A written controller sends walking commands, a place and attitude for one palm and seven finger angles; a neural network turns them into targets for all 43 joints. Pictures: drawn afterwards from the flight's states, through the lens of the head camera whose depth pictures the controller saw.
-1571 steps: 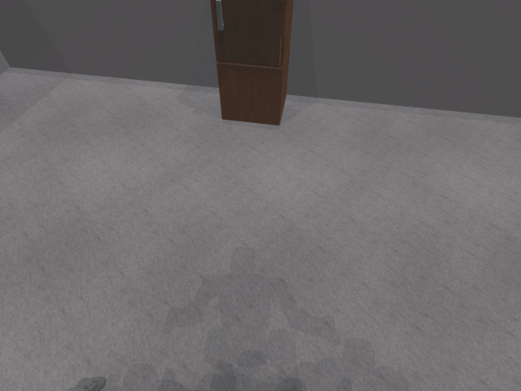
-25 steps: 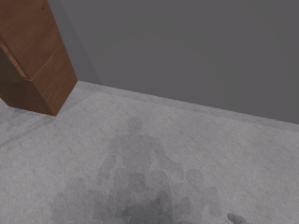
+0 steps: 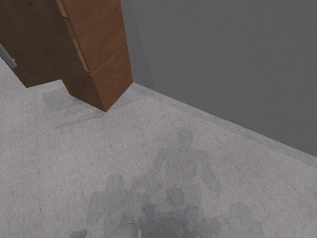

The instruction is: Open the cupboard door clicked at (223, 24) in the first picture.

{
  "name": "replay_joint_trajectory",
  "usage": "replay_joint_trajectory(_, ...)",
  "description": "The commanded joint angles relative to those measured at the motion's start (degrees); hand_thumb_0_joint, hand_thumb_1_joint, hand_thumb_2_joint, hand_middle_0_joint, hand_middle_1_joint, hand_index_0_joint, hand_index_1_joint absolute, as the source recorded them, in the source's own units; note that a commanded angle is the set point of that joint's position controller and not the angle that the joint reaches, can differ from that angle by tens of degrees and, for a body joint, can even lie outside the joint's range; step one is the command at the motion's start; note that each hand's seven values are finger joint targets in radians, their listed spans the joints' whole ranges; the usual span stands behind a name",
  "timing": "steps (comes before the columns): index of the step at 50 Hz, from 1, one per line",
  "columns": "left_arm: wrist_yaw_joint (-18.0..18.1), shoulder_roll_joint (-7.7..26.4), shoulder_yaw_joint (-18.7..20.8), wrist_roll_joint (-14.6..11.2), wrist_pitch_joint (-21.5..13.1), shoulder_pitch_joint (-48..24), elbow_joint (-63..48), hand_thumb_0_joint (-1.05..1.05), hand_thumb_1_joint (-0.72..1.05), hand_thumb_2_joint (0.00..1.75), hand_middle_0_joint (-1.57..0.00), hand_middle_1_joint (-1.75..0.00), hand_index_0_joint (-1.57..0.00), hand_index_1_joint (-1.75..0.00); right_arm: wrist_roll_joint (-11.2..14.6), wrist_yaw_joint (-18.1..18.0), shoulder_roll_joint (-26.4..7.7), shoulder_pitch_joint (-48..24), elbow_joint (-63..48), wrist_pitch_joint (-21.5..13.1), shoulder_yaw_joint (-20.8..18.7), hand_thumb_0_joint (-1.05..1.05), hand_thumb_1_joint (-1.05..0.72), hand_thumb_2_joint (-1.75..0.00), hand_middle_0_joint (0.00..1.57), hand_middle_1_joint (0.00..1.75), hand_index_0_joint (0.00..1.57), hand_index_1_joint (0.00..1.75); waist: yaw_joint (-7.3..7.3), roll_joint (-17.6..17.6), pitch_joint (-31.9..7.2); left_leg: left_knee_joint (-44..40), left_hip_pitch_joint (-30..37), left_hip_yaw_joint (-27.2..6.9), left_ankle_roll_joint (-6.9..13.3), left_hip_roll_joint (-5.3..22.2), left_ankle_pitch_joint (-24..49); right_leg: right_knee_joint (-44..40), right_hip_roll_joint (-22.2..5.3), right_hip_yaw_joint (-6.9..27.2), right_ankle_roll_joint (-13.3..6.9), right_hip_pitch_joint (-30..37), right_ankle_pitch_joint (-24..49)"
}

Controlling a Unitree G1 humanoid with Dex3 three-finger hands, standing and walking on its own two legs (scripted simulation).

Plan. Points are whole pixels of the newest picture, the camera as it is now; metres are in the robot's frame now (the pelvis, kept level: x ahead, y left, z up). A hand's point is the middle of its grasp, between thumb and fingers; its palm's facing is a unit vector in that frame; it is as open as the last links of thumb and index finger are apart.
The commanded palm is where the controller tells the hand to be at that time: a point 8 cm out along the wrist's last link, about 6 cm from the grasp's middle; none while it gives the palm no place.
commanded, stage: turn to face it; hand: left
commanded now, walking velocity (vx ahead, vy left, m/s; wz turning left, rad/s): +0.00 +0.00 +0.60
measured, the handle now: (5, 52) +0.88 +0.78 -0.10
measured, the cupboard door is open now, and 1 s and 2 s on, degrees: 51 51 51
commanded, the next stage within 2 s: take the last steps up to it in 0.62 s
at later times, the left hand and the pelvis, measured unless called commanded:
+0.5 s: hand out of the picture +0.06 +0.23 -0.16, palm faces +0.26 -0.92 -0.28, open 7.4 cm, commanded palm none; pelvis +0.02 -0.01 -0.01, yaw +15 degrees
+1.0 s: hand out of the picture -0.02 +0.21 -0.18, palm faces +0.44 -0.87 -0.20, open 7.4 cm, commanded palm none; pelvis +0.04 +0.02 +0.00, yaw +24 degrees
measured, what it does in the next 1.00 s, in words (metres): steps on the spot, turning left: left foot, then right foot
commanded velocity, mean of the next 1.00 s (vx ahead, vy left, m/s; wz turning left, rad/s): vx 0.09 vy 0.04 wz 0.33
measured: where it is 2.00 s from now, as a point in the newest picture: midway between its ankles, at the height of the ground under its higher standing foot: (125, 209)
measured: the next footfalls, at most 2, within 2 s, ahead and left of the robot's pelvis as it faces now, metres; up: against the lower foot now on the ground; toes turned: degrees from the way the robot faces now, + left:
left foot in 0.12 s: +0.05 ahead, +0.13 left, +0.00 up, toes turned +8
right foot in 0.52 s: +0.08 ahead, -0.13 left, +0.00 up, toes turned +13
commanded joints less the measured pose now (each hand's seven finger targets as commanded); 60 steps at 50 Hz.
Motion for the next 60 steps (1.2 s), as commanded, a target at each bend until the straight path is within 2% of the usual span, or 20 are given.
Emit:
replay_joint_trajectory(1,0.46,13.77,4.23,0.51,-1.17,4.42,-2.14,0.00,0.90,0.90,-0.20,-0.30,-0.20,-0.30,0.17,0.22,-2.15,-4.99,-6.52,-2.72,0.09,0.00,-0.90,-0.90,0.20,0.30,0.20,0.30,3.63,-11.75,-8.39,-12.26,1.36,3.24,0.64,-0.20,0.06,-3.45,-13.98,6.06,-6.78,10.02,37.20)
replay_joint_trajectory(4,-0.07,13.63,4.47,-0.19,-0.86,2.82,-1.99,0.00,0.90,0.90,-0.20,-0.30,-0.20,-0.30,-0.17,0.01,-4.61,0.87,-5.23,-3.37,-0.39,0.00,-0.90,-0.90,0.20,0.30,0.20,0.30,0.02,-7.11,-10.38,-27.27,15.38,2.75,2.34,-0.25,13.00,6.24,-12.46,1.88,-1.96,2.44,30.79)
replay_joint_trajectory(5,-0.36,11.49,4.29,-0.60,-0.48,2.51,-3.44,0.00,0.90,0.90,-0.20,-0.30,-0.20,-0.30,-0.70,-0.30,-9.93,5.15,-4.70,-3.89,-1.73,0.00,-0.90,-0.90,0.20,0.30,0.20,0.30,-2.43,5.21,-13.48,-30.52,25.78,-9.79,6.79,9.67,26.02,17.27,-8.04,-1.50,1.84,-9.02,14.97)
replay_joint_trajectory(6,-0.59,7.59,2.74,-0.76,-0.15,-0.80,-6.18,0.00,0.90,0.90,-0.20,-0.30,-0.20,-0.30,-1.00,-0.81,-16.16,9.96,-4.13,-3.79,-3.27,0.00,-0.90,-0.90,0.20,0.30,0.20,0.30,-5.07,19.89,-13.14,-33.10,29.17,-28.54,16.40,24.09,47.71,30.30,-0.48,-0.36,5.10,-22.42,-21.34)
replay_joint_trajectory(7,-0.15,9.40,2.86,-0.07,0.66,-3.89,-7.07,0.00,0.90,0.90,-0.20,-0.30,-0.20,-0.30,-0.91,-1.31,-16.28,11.63,-2.95,-3.53,-3.08,0.00,-0.90,-0.90,0.20,0.30,0.20,0.30,-5.28,12.05,-13.04,-32.82,25.99,-27.85,18.84,24.84,40.05,35.88,-0.63,6.46,3.94,-23.34,-21.34)
replay_joint_trajectory(9,-0.17,8.62,3.11,-0.21,0.85,-4.86,-5.09,0.00,0.90,0.90,-0.20,-0.30,-0.20,-0.30,-1.05,-2.53,-12.94,5.93,-4.73,-3.95,-2.22,0.00,-0.90,-0.90,0.20,0.30,0.20,0.30,-2.75,12.40,-10.29,-34.08,19.10,-23.84,16.26,18.98,30.23,38.37,-0.85,9.19,3.85,-23.49,-13.55)
replay_joint_trajectory(13,-0.89,7.50,3.16,-0.11,1.22,-1.21,-2.32,0.00,0.90,0.90,-0.20,-0.30,-0.20,-0.30,-0.92,-2.78,-10.03,2.43,-5.01,-4.57,-0.93,0.00,-0.90,-0.90,0.20,0.30,0.20,0.30,0.35,8.14,-9.49,-34.73,16.96,-16.49,13.01,13.15,30.47,32.38,0.92,8.50,3.84,-18.86,-6.63)
replay_joint_trajectory(23,-0.49,6.78,2.68,-0.58,0.36,1.81,-1.41,0.00,0.90,0.90,-0.20,-0.30,-0.20,-0.30,-0.80,-2.55,-9.19,1.71,-3.77,-3.64,-1.34,0.00,-0.90,-0.90,0.20,0.30,0.20,0.30,2.20,8.70,-9.63,-30.04,9.03,-19.33,11.09,9.56,27.81,2.90,6.22,5.83,2.36,0.68,0.40)
replay_joint_trajectory(24,-0.23,8.36,3.02,-0.43,-0.25,4.27,-0.81,0.00,0.90,0.90,-0.20,-0.30,-0.20,-0.30,-0.35,-2.34,-8.02,1.09,-3.95,-3.71,-1.18,0.00,-0.90,-0.90,0.20,0.30,0.20,0.30,3.54,5.71,-10.54,-26.56,5.87,-17.53,8.78,7.22,24.54,-5.05,4.27,7.79,2.00,6.82,5.28)
replay_joint_trajectory(26,0.26,15.65,4.24,0.67,-1.06,5.47,-0.84,0.00,0.90,0.90,-0.20,-0.30,-0.20,-0.30,0.12,-1.82,-3.13,1.45,-5.76,-3.73,-0.44,0.00,-0.90,-0.90,0.20,0.30,0.20,0.30,4.06,-15.01,-9.15,-4.27,-5.64,-4.47,2.22,-4.62,-7.47,-14.20,-19.47,29.58,-8.54,8.98,13.12)
replay_joint_trajectory(27,0.39,14.47,3.77,0.37,-1.14,4.60,-1.43,0.00,0.90,0.90,-0.20,-0.30,-0.20,-0.30,-0.32,-1.71,-4.55,0.92,-5.42,-3.09,-0.76,0.00,-0.90,-0.90,0.20,0.30,0.20,0.30,3.87,-11.23,-8.47,5.19,-4.40,-6.66,2.53,-2.45,-8.22,-13.85,-19.50,27.82,-11.26,3.14,12.66)
replay_joint_trajectory(31,0.60,8.99,2.63,0.15,-1.43,0.57,-1.59,0.00,0.90,0.90,-0.20,-0.30,-0.20,-0.30,-0.28,-1.25,-2.78,0.84,-2.44,-2.43,-0.39,0.00,-0.90,-0.90,0.20,0.30,0.20,0.30,1.37,-12.14,-5.26,9.44,-4.88,-3.87,1.10,0.00,-0.79,-9.20,-10.52,13.31,-8.53,3.66,30.12)
replay_joint_trajectory(36,0.52,11.27,3.30,0.52,-1.62,5.68,1.56,0.00,0.90,0.90,-0.20,-0.30,-0.20,-0.30,0.14,-1.22,0.10,-1.86,-1.41,-3.17,0.75,0.00,-0.90,-0.90,0.20,0.30,0.20,0.30,3.68,-9.34,-6.81,-9.15,1.96,0.71,1.02,-1.39,-1.03,-6.54,-10.86,12.08,-8.68,7.94,36.68)
replay_joint_trajectory(41,-0.58,11.62,4.05,-0.09,-1.46,4.01,2.92,0.00,0.90,0.90,-0.20,-0.30,-0.20,-0.30,-0.45,-1.26,-1.99,3.91,0.52,-4.74,0.91,0.00,-0.90,-0.90,0.20,0.30,0.20,0.30,0.94,-7.41,-6.71,-28.58,16.84,2.39,2.85,-1.51,8.34,-4.25,-10.25,10.30,-4.29,-0.53,9.72)
replay_joint_trajectory(42,-1.02,9.91,3.95,-0.41,-1.16,2.99,2.13,0.00,0.90,0.90,-0.20,-0.30,-0.20,-0.30,-0.75,-1.42,-5.23,6.82,1.07,-5.33,0.27,0.00,-0.90,-0.90,0.20,0.30,0.20,0.30,-0.81,0.71,-7.60,-33.13,24.32,-5.60,5.99,4.03,8.52,3.54,-6.56,6.89,-1.74,-9.16,1.20)
replay_joint_trajectory(43,-1.74,6.33,3.32,-0.58,-1.04,1.88,0.34,0.00,0.90,0.90,-0.20,-0.30,-0.20,-0.30,-1.64,-1.81,-11.07,11.72,1.55,-5.47,-1.09,0.00,-0.90,-0.90,0.20,0.30,0.20,0.30,-2.92,16.53,-8.70,-36.54,30.75,-23.57,13.08,17.14,9.45,17.91,1.46,-0.92,1.69,-21.02,-13.03)
replay_joint_trajectory(44,-1.55,6.32,2.40,0.25,-0.86,-3.89,-1.51,0.00,0.90,0.90,-0.20,-0.30,-0.20,-0.30,-1.58,-2.10,-11.87,15.14,2.33,-5.03,-1.01,0.00,-0.90,-0.90,0.20,0.30,0.20,0.30,-4.98,17.05,-6.91,-40.23,27.76,-29.68,18.05,21.49,6.38,28.41,2.18,2.75,1.03,-25.74,-19.78)
replay_joint_trajectory(49,-2.78,5.37,2.41,0.30,-1.26,-2.39,1.99,0.00,0.90,0.90,-0.20,-0.30,-0.20,-0.30,-0.92,-3.22,-6.15,9.55,1.27,-7.36,0.91,0.00,-0.90,-0.90,0.20,0.30,0.20,0.30,0.56,7.71,-5.04,-41.32,21.61,-17.21,15.53,13.08,15.66,33.44,0.16,6.53,0.63,-23.83,-5.26)
replay_joint_trajectory(56,-2.94,3.75,1.61,0.27,-1.59,-5.29,1.28,0.00,0.90,0.90,-0.20,-0.30,-0.20,-0.30,-0.94,-2.59,-6.11,12.25,4.28,-7.56,0.86,0.00,-0.90,-0.90,0.20,0.30,0.20,0.30,0.33,6.85,-3.27,-40.97,17.63,-12.53,15.45,11.23,16.25,13.14,2.55,2.53,1.08,-12.89,-2.50)
replay_joint_trajectory(60,-2.53,6.55,3.09,0.44,-2.63,5.65,4.78,0.00,0.90,0.90,-0.20,-0.30,-0.20,-0.30,-0.33,-2.45,-4.25,10.36,4.78,-7.51,1.11,0.00,-0.90,-0.90,0.20,0.30,0.20,0.30,5.94,0.58,-4.74,-26.70,5.12,-7.17,10.45,5.11,11.12,-2.59,2.10,4.75,-0.23,11.39,2.73)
